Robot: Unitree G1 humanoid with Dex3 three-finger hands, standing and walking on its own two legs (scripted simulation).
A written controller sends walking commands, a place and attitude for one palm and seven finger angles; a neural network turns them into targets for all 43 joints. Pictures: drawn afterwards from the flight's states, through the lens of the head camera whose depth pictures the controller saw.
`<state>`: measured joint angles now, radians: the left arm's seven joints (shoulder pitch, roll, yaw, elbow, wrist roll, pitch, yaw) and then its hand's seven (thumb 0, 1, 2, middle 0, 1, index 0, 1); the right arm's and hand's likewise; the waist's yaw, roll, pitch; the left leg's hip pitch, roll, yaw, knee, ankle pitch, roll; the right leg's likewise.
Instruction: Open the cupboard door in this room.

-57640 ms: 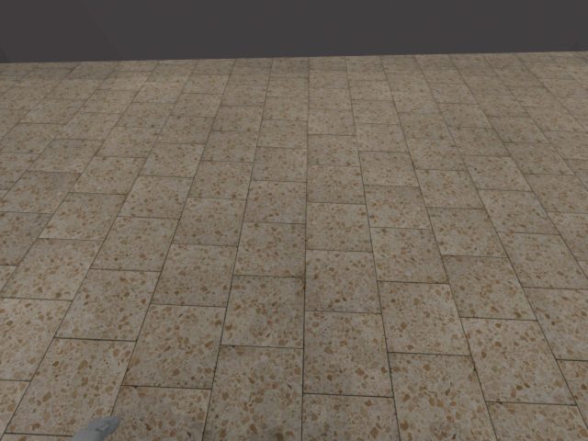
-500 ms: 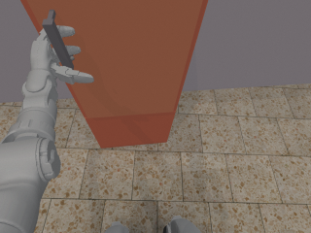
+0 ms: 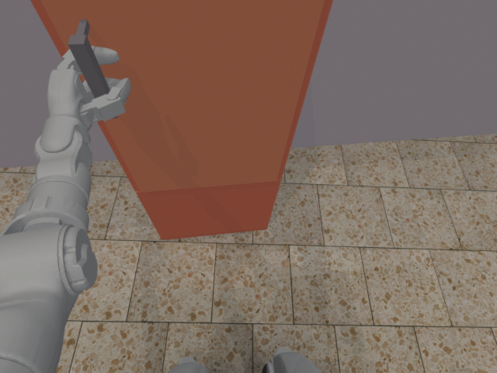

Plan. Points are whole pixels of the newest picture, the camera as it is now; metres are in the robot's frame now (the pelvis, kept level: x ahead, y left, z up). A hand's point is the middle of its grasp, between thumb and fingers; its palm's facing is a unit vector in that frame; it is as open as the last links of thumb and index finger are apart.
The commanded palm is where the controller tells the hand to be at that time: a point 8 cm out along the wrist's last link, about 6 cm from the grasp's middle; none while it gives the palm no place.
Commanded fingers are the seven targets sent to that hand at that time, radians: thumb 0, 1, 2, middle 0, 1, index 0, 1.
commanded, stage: close the thumb around the handle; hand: left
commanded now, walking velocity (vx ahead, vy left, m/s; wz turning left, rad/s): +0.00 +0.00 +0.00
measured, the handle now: (98, 72) +0.57 +0.18 +0.13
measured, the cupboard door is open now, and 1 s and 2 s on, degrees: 0 28 41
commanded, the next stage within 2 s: pull the door open along its arc in 0.16 s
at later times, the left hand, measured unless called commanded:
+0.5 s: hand (116, 104) +0.51 +0.15 +0.12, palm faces +0.01 -1.00 -0.01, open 5.4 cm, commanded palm +0.46 +0.20 +0.12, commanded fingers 0.00 0.90 0.90 -0.40 -1.35 -0.40 -1.35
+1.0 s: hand (160, 184) +0.36 +0.08 +0.12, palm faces +0.31 -0.95 +0.06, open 5.8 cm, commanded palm +0.30 +0.13 +0.12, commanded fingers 0.00 0.90 0.90 -0.40 -1.35 -0.40 -1.35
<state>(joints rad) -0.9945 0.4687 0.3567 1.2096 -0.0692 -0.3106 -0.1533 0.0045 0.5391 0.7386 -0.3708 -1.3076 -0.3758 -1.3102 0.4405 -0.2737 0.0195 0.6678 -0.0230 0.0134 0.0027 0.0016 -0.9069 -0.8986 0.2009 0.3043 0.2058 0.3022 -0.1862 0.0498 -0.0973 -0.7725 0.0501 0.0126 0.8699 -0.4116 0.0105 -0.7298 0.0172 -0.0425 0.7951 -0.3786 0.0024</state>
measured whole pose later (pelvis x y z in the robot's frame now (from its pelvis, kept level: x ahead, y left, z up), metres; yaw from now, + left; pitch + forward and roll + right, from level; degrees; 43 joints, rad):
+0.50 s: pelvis +0.01 +0.00 +0.00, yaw -1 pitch +17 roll -2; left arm -0.87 0.43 0.36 1.10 -0.10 -0.30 -0.16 0.01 0.79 0.82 -0.38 -1.35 -0.36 -1.35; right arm 0.44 -0.27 0.01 0.65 -0.01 0.03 0.01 0.00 -0.91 -0.90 0.20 0.30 0.21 0.30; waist -0.16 0.05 -0.12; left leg -0.73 0.06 0.03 0.84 -0.41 0.01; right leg -0.70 0.02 -0.02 0.78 -0.38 0.00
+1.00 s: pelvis +0.01 -0.01 +0.02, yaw +1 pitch +7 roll +0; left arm -0.14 -0.07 0.00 0.20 -0.04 -0.08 0.39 0.02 0.72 0.74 -0.36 -1.35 -0.38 -1.34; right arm 0.24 -0.21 -0.01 0.57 -0.02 0.01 0.05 0.01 -0.91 -0.90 0.20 0.30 0.20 0.30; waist -0.03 0.06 -0.12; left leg -0.45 0.04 0.03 0.71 -0.38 -0.01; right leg -0.44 0.01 -0.03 0.69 -0.38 -0.01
